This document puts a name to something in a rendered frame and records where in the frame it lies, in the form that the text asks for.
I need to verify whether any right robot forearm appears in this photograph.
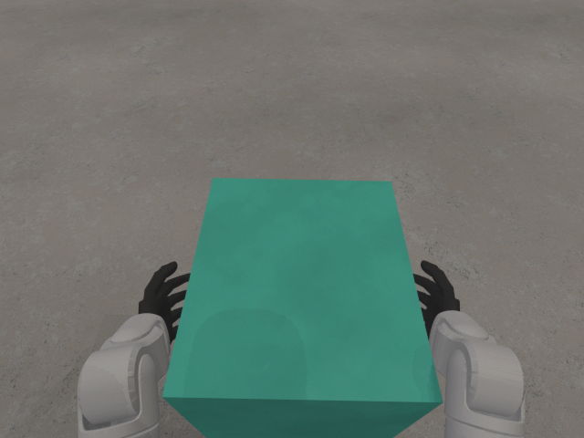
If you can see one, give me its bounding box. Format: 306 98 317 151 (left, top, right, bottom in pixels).
429 310 526 438

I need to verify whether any left robot forearm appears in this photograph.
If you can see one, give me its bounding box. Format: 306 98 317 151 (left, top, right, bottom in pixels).
78 313 171 438

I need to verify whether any carton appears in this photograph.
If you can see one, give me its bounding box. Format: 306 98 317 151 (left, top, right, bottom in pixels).
162 178 443 438

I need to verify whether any left robot hand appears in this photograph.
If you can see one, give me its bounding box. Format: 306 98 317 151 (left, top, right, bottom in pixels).
139 261 191 344

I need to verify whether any right robot hand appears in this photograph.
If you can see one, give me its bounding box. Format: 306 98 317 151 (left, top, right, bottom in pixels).
413 260 460 339

